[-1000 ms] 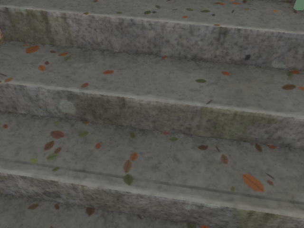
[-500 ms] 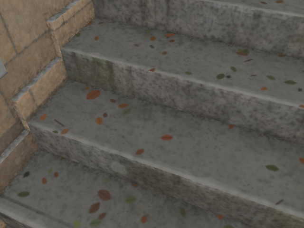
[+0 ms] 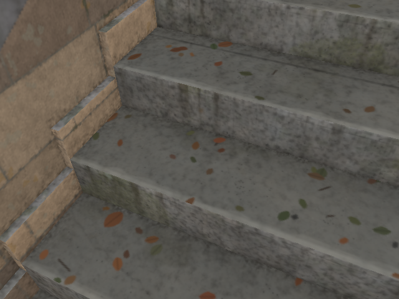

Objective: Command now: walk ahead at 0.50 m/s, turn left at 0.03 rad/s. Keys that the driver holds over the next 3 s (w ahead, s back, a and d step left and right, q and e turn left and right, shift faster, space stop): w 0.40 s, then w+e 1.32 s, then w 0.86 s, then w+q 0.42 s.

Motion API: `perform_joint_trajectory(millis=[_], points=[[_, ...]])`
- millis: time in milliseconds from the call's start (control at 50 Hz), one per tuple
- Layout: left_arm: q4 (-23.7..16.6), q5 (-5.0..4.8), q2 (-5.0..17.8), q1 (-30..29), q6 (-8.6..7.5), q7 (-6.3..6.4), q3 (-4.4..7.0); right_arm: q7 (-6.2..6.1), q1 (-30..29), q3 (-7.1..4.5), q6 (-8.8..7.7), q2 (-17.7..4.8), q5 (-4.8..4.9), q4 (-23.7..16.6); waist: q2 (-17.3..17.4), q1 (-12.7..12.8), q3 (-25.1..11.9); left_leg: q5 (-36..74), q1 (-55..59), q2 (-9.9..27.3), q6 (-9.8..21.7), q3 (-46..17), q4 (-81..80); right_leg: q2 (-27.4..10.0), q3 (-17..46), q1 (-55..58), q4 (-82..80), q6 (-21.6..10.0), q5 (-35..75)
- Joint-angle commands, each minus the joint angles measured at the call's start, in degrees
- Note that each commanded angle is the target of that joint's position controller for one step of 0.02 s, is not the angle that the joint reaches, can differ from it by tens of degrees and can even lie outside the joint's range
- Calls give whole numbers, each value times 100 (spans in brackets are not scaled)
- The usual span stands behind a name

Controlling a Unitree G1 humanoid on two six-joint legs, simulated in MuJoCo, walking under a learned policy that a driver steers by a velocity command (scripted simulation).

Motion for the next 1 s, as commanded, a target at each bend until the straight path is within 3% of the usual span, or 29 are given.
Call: perform_joint_trajectory(millis=[20, 80, 140, 180, 260, 320, 360, 380, 400, 420, 440, 460, 480, 500, 520, 540, 560, 580, 600, 620, 680, 700, 740, 820, 860, 900, 920, 960, 1000], points=[[417, 65, -236, 605, -282, 65, 25, -159, -95, 206, 25, 718, 74, -870, -507, -321, 764, -197, -2038, 77, 25, -17, 1479, -1062, 2703, 1087, -3564, -358, -463], [641, -43, -164, 1043, -417, -44, 62, -223, -427, 294, 135, 760, 42, -1205, -274, -380, 964, -461, -2849, 206, -19, -57, 1621, -982, 2217, 1483, -3785, -340, 197], [276, -53, 276, 1212, -552, 55, 188, -246, -869, 160, 259, 247, 60, -1330, -147, -137, 860, -19, -2487, 451, -320, 705, 105, -1091, 1987, 1810, -4581, -681, 1012], [418, -6, 233, 1932, -552, 112, 202, -334, -874, 182, 338, 489, 96, -1263, -605, -7, 655, -600, -3215, 503, -334, 696, 1390, -1338, 2172, 2745, -4451, -935, 1785], [400, 121, 257, 2778, -572, 89, 250, -415, -2323, 205, 266, 658, 24, -1873, -625, 459, 1256, -2202, -5821, 591, -154, 615, 2981, -1842, 2511, 4538, -4803, -1059, 1443], [573, 74, 264, 3042, -527, 110, 212, -348, -3346, 355, 281, 696, 75, -2556, -517, 618, 1547, -2862, -6046, 701, -116, 1080, 1992, -1546, 1789, 4572, -5289, -636, 1291], [666, -86, 150, 3135, -351, 203, 148, -223, -3534, 494, 296, 722, 204, -2921, -796, 632, 1426, -2754, -4252, 717, 26, 1672, 114, -1315, 1156, 3888, -6265, -710, 2845], [577, -227, 57, 3019, -259, 235, 118, -136, -3442, 587, 367, 1041, 223, -2956, -623, 594, 1148, -2032, -2331, 645, 230, 1790, -934, -1330, 927, 3137, -6650, -728, 4153], [210, -204, 199, 2418, -251, 196, 74, -86, -2611, 507, 388, 926, 309, -2632, -590, 242, 577, -1295, -377, 223, 267, 2169, -1897, -1149, 536, 2717, -6106, -779, 6601], [127, -212, 844, 2462, -358, 66, 221, -182, -1353, 310, 432, 624, 389, -2249, -1149, -268, -421, -1598, 1252, -304, 286, 2184, -1836, -1390, 523, 2889, -4787, -785, 9706], [651, 517, 1126, 2913, -483, -994, 80, 252, -2493, 522, 902, 750, 262, -2843, -2696, -920, -1182, -466, 2268, -521, -12, 1594, -1851, -2103, 871, 2383, -5064, -1073, 12275], [207, 52, 1569, 1901, -551, -1153, 469, 192, -1400, 125, 949, -17, 212, -2398, -1493, -1466, -906, -432, 2398, -664, 138, 1550, -4025, -1602, 711, 3148, -3551, -675, 11605], [135, 595, 440, 3026, -552, -1410, 38, 88, 207, 167, 784, -418, 269, -1537, 643, -1135, -3095, 338, 5843, 971, 1402, -1458, -4205, -829, 1558, 507, -1038, -608, 7806], [597, 202, 826, 3380, -364, -1387, 296, 24, 2092, 117, 867, -532, -242, -727, 355, -1497, -3460, -186, 5702, 1829, 1468, -4075, -5851, 105, 2475, 621, 1056, -458, 2888], [528, -4, 716, 2545, -251, -1384, 409, -116, 2313, -31, 640, -905, -384, -93, 193, -1439, -1437, -2434, 4157, 1919, 1265, -4492, -6649, 328, 2978, -755, 3512, -470, 3318], [328, -63, 478, 1733, -218, -1159, 390, -183, 1526, 32, 384, -841, -62, 174, 235, -852, -459, -3118, 2994, 1845, 887, -3637, -6733, 132, 2585, -1431, 4519, -342, 3500], [325, 64, 201, 1859, -264, -912, 258, -193, 673, 164, 279, -309, 87, 198, 128, -422, -412, -2441, 2340, 1866, 995, -3060, -6615, 97, 2552, -1483, 5255, -514, 3643], [263, 59, -108, 1461, -216, -772, 106, -125, -150, 394, 219, 564, 35, 278, -612, -50, -288, -2086, 1895, 1887, 773, -2178, -6484, -139, 2411, -1814, 5631, -778, 3679], [342, -69, -380, 1576, -114, -754, -10, -29, -595, 597, 245, 1096, -136, 430, -729, 290, -271, -1640, 1400, 1993, 421, -1766, -6665, -381, 2381, -1973, 6050, -1026, 3952], [216, -105, -452, 1390, -10, -676, -29, -9, -695, 650, 180, 1204, -213, 503, -797, 527, -50, -1094, 1113, 1868, 267, -1005, -6641, -532, 2191, -2285, 6096, -1114, 3843], [-88, -178, -413, 791, 26, -811, -80, -60, -909, 492, -6, 932, -210, 462, -359, 819, 205, -245, 526, 1144, 65, 1045, -6927, -688, 1596, -2458, 6095, -1179, 3109], [-77, -208, -382, 611, 41, -852, -88, -111, -665, 467, -30, 772, -240, 511, 204, 703, 270, -240, 653, 1103, 238, 1206, -7111, -550, 1282, -2779, 7118, -1189, 2574], [-213, -138, -296, 125, 62, -808, -168, -93, -103, 531, -18, 742, -298, 822, 175, 572, 357, -578, 1246, 1225, 455, 1032, -7161, -363, 1407, -3881, 7859, -1357, 2219], [-801, -122, 202, -1096, 11, -575, -108, 69, 1156, 508, 41, 296, -663, 1175, -122, 104, 235, -169, 2616, 1272, 263, 1461, -7173, -556, 1183, -4791, 5953, -1081, 3071], [-1070, -58, 14, -1644, 221, -478, -188, 113, 1703, 557, 63, 394, -696, 1292, 306, -80, 273, 369, 3405, 1577, 513, 1320, -7572, -859, 917, -5331, 5525, -952, 2871], [-1378, -69, -20, -2631, 450, -489, -225, 291, 1129, 539, 116, 321, -461, 1063, -29, -189, 426, 1248, 2720, 1853, 623, 1573, -8330, -1045, 258, -4048, 3412, -726, 1546], [-1325, -26, -228, -2424, 445, -578, -255, 276, 972, 510, 35, 90, -290, 862, 150, -60, 447, 2721, 2434, 1856, 537, 1945, -8368, -825, -188, -3037, 3167, -594, 1001], [-1238, -31, -332, -1801, 440, -745, -269, 302, 951, 412, -140, -634, -214, 1002, 374, 292, 147, 6651, 3092, 2071, 646, 2257, -7537, -349, -427, -2291, 2706, -490, 860], [-1164, -16, -252, -1258, 279, -707, -247, 218, 961, 248, -223, -1043, -43, 1054, 750, 444, -1, 8024, 4457, 2122, 594, 2224, -6731, 94, -407, -2081, 1182, -500, 286]])
Next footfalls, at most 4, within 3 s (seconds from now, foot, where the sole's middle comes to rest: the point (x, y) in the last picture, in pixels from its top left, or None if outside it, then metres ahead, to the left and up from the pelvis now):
0.46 left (170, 287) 0.51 0.13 -0.54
1.02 right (253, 184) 0.73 -0.11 -0.37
1.48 left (203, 66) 1.10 0.02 -0.21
2.12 right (353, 3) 1.17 -0.44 -0.04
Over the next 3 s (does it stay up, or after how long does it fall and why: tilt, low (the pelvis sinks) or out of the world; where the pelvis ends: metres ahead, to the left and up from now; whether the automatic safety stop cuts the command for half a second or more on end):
stays up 1.45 -0.55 0.87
